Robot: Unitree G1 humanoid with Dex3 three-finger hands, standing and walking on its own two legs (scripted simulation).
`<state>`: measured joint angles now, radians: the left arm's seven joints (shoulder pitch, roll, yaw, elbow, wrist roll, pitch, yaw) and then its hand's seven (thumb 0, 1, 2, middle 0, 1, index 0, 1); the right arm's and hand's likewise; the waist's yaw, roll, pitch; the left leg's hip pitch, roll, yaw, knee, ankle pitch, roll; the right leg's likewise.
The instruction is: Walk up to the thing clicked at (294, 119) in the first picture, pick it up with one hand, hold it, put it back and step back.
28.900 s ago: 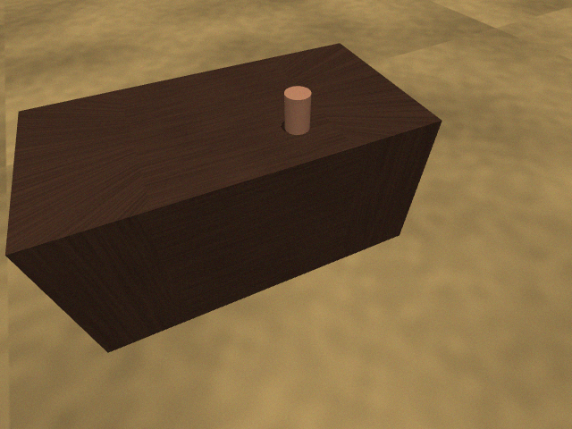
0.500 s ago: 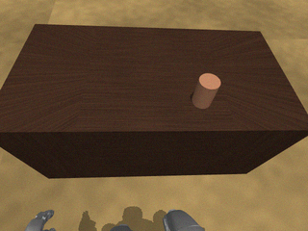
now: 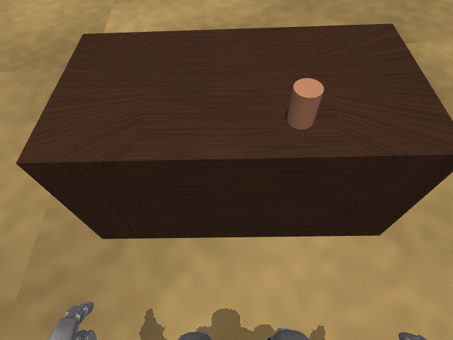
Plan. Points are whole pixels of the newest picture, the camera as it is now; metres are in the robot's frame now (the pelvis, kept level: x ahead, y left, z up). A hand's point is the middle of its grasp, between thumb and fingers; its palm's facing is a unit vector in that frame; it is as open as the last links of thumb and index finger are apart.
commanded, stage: step back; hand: right
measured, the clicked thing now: (304, 104) +0.71 -0.20 -0.10
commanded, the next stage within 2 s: none
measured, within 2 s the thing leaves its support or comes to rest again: neither
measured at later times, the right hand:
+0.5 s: hand out of the picture -0.03 -0.30 -0.15, palm faces +0.03 +0.93 -0.37, open 7.4 cm
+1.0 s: hand out of the picture -0.23 -0.28 -0.13, palm faces -0.07 +0.91 -0.40, open 7.4 cm
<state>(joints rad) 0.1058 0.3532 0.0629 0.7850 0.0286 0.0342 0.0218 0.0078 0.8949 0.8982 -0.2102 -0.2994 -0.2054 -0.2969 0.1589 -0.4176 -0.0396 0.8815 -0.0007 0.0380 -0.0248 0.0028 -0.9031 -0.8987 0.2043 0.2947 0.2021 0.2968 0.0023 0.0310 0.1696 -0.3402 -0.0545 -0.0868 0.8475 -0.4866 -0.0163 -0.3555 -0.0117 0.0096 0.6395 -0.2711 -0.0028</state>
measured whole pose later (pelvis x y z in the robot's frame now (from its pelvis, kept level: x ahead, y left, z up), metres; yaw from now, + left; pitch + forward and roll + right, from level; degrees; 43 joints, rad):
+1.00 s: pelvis -0.32 -0.02 +0.01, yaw +0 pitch -2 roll -1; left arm 0.14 0.39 0.06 0.84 0.00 0.07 0.02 0.01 0.90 0.90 -0.21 -0.30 -0.20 -0.30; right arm 0.18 -0.36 -0.03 0.86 -0.04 0.05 0.00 0.01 -0.90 -0.90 0.21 0.30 0.21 0.30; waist 0.00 -0.02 0.15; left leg -0.31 0.01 -0.03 0.58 -0.24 0.01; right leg -0.46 0.10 0.12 1.18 -0.50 0.00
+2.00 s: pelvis -0.41 -0.02 +0.00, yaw +3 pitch -2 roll +0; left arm 0.20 0.35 0.04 0.98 0.02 -0.04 -0.01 0.01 0.90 0.90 -0.21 -0.30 -0.21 -0.30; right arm 0.19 -0.39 -0.05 0.99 -0.02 -0.01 0.01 0.00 -0.90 -0.90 0.20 0.29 0.20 0.30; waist 0.03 0.03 0.08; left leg -0.32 0.03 -0.02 0.66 -0.37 0.00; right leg -0.25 -0.03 -0.04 0.60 -0.32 0.00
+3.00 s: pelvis -0.40 -0.03 +0.02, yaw +1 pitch -2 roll +0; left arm 0.11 0.35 0.00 1.15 0.01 -0.02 -0.01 0.01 0.90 0.90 -0.21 -0.30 -0.20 -0.30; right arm 0.12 -0.35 -0.01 1.16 -0.01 -0.01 0.02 0.00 -0.90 -0.90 0.20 0.29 0.20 0.30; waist -0.01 0.01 0.05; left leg -0.16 0.04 0.01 0.34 -0.14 -0.03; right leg -0.11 -0.01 -0.01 0.34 -0.19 0.01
